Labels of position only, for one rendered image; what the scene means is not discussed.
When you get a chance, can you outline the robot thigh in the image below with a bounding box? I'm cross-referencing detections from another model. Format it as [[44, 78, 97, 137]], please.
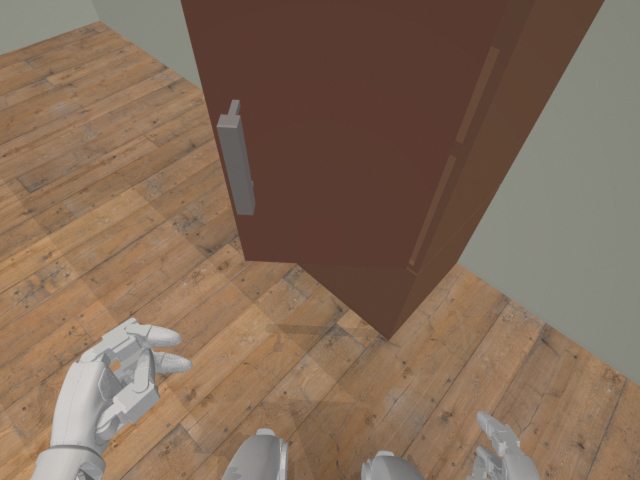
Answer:
[[221, 435, 288, 480], [361, 455, 425, 480]]

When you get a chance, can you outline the robot left hand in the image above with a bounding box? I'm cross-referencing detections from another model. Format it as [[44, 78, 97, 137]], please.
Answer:
[[50, 318, 193, 456]]

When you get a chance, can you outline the handle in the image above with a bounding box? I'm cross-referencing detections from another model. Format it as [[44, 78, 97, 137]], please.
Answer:
[[217, 100, 255, 215]]

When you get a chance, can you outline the left robot thigh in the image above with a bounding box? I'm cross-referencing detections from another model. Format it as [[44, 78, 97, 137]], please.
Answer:
[[221, 435, 288, 480]]

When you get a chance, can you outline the robot left forearm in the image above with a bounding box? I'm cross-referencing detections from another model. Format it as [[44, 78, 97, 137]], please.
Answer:
[[30, 445, 106, 480]]

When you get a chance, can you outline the robot right hand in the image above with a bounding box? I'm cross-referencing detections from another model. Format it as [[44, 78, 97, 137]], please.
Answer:
[[467, 411, 540, 480]]

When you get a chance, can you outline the right robot thigh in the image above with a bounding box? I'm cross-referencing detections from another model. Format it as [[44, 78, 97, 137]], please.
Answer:
[[361, 455, 425, 480]]

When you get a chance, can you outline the cupboard door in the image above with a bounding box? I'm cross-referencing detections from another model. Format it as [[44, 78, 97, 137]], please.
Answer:
[[181, 0, 508, 269]]

